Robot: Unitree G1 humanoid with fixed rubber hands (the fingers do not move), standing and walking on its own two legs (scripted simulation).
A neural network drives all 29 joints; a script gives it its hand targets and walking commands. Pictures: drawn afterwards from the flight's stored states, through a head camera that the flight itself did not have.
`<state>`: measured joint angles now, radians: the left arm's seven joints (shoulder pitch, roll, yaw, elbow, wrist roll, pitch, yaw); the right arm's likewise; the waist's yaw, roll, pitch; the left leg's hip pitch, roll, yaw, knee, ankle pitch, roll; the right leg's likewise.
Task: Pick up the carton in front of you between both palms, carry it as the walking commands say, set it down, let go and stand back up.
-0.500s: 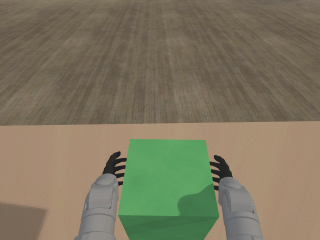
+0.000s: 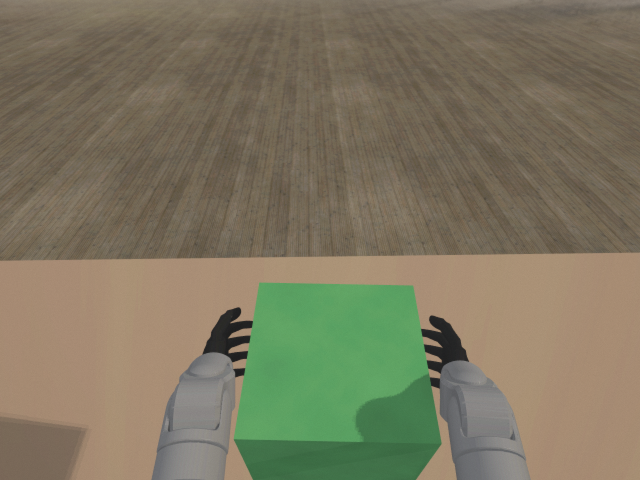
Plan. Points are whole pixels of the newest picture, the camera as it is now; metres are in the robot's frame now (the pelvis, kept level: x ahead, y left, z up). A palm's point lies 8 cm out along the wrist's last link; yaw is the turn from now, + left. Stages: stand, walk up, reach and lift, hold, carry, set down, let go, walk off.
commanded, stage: hold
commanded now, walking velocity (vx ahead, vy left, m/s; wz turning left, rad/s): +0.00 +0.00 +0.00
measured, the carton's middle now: (333, 394) +0.29 +0.00 -0.04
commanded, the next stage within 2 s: carry in 1.08 s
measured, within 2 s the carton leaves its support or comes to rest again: neither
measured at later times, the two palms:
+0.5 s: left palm (215, 365) +0.28 +0.15 +0.05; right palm (457, 373) +0.27 -0.15 +0.04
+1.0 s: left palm (216, 364) +0.28 +0.15 +0.05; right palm (456, 372) +0.28 -0.15 +0.04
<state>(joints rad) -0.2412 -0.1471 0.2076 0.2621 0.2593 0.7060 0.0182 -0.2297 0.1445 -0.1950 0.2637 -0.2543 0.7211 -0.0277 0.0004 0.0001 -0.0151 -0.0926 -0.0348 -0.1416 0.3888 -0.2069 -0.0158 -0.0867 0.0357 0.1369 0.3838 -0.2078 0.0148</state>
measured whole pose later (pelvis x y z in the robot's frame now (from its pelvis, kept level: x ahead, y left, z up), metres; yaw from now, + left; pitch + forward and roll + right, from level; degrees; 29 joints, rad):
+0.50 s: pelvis -0.01 +0.00 +0.00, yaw +0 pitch -7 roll +0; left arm -0.31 -0.16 0.26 0.28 0.29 0.75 0.00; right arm -0.30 0.16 -0.24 0.28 -0.29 0.76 -0.01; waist 0.00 0.00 0.00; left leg -0.09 -0.03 -0.14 0.41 -0.20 -0.02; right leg -0.09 0.04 0.13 0.40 -0.20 0.01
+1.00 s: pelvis +0.00 +0.00 +0.00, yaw +0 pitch -7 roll +0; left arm -0.25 -0.15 0.20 0.23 0.28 0.76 0.01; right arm -0.24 0.15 -0.19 0.24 -0.27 0.78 -0.02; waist 0.00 0.00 0.00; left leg -0.06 -0.03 -0.13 0.37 -0.20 -0.02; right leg -0.05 0.03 0.13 0.36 -0.20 0.01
